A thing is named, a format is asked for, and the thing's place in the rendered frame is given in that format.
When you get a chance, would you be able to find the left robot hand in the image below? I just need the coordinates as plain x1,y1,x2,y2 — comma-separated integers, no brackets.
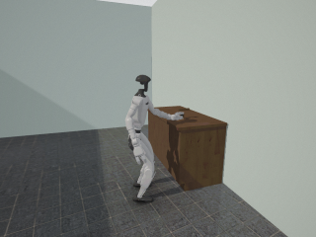
175,112,184,120

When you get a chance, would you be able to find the counter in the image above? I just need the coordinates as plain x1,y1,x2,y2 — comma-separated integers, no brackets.
147,106,228,192

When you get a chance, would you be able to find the robot right shin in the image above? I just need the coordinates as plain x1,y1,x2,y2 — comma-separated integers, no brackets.
137,168,156,198

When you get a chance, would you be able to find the right robot upper arm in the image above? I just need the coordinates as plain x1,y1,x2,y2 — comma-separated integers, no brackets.
125,96,143,124

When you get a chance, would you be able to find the left robot upper arm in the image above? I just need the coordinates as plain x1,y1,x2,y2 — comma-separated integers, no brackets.
144,94,160,116

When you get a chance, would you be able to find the robot left shin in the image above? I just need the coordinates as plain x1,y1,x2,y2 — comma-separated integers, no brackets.
137,161,155,184

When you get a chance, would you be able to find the robot right forearm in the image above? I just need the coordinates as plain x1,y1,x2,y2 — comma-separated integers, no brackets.
125,118,139,147

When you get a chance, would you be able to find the robot left forearm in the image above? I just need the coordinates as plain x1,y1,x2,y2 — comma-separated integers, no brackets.
157,111,177,120

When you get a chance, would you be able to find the right robot hand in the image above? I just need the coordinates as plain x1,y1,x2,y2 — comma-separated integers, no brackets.
133,145,147,165

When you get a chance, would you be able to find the robot shin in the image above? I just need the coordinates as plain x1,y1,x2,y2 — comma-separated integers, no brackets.
137,161,155,184
137,168,156,198

